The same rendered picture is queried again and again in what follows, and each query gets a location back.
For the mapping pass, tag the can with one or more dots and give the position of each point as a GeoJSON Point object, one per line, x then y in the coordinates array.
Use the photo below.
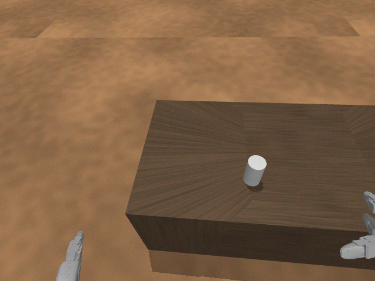
{"type": "Point", "coordinates": [254, 170]}

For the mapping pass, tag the left robot hand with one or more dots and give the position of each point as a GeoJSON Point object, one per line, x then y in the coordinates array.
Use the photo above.
{"type": "Point", "coordinates": [69, 270]}

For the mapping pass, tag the right robot hand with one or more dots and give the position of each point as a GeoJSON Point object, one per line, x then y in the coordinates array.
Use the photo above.
{"type": "Point", "coordinates": [365, 246]}

